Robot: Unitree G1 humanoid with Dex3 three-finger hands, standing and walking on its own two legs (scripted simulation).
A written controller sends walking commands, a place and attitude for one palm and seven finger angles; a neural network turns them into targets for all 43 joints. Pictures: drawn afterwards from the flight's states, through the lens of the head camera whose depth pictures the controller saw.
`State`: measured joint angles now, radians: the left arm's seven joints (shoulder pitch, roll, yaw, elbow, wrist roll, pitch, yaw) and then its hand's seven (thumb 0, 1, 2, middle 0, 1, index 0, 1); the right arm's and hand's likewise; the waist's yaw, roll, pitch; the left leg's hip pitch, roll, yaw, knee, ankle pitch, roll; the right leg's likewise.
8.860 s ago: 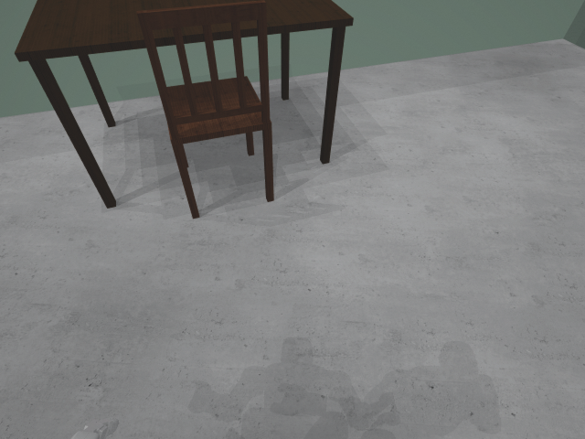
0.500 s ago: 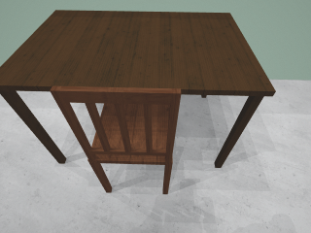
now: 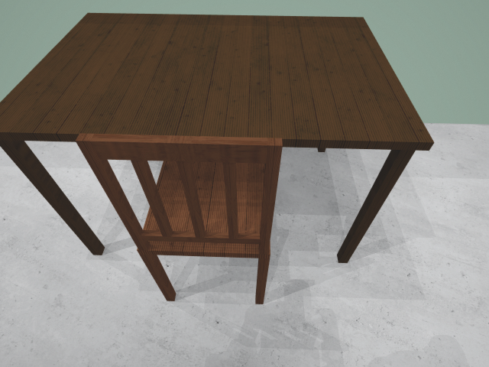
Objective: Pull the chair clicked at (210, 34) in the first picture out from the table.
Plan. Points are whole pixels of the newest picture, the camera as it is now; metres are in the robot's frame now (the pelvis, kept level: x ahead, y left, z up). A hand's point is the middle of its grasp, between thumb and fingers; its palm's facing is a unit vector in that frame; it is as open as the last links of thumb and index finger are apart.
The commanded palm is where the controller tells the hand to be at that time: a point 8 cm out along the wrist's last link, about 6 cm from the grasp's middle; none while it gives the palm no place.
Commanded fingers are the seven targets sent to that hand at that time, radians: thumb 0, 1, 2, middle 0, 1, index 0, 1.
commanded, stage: raise the hand toward the chair's back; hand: left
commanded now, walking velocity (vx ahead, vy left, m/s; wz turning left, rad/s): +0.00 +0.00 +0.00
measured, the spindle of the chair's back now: (193, 202) +0.48 +0.16 -0.09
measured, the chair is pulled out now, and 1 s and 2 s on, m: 0.00 0.00 0.00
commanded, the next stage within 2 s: none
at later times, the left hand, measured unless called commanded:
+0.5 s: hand out of the picture +0.11 +0.19 -0.08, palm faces +0.16 -0.99 -0.04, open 10.3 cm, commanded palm +0.11 +0.24 -0.06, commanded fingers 0.00 0.25 0.62 -0.13 -0.20 -0.13 -0.20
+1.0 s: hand (116, 352) +0.15 +0.22 -0.06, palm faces +0.03 -1.00 -0.06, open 14.6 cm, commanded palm +0.12 +0.28 -0.05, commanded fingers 0.00 -0.34 0.37 -0.08 -0.11 -0.08 -0.11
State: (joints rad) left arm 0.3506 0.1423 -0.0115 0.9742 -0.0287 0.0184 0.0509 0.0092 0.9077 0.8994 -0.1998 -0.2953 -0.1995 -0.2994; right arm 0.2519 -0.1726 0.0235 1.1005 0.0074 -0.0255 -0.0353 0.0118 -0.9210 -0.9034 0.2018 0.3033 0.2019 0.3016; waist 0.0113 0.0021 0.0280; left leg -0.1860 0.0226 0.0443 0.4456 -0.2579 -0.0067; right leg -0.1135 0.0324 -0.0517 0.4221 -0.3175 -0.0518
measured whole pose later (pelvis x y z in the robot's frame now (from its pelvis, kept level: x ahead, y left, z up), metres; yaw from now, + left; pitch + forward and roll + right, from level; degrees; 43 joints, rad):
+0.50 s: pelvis -0.08 +0.00 -0.10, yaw +2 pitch +14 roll -1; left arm 0.47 0.17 0.10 0.09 -0.20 -0.54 -0.16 0.02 0.47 0.72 -0.16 -0.23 -0.16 -0.23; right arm 0.12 -0.25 -0.05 0.50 0.00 -0.22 -0.03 0.01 -0.91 -0.90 0.20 0.30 0.20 0.30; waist 0.03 -0.01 -0.14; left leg -0.95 0.02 -0.02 1.19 -0.48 -0.01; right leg -0.87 0.00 -0.12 1.20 -0.57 -0.07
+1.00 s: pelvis -0.08 +0.04 -0.10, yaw +1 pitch +16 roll -3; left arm 0.36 0.22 0.11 0.02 -0.22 -0.48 -0.18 0.00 -0.11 0.47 -0.09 -0.14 -0.09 -0.14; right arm 0.24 -0.26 0.00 0.58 0.02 -0.20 -0.05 0.02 -0.90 -0.90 0.20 0.30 0.20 0.30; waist -0.02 0.04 -0.13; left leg -1.00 0.01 0.00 1.19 -0.47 0.04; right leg -0.90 0.00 -0.10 1.16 -0.54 -0.02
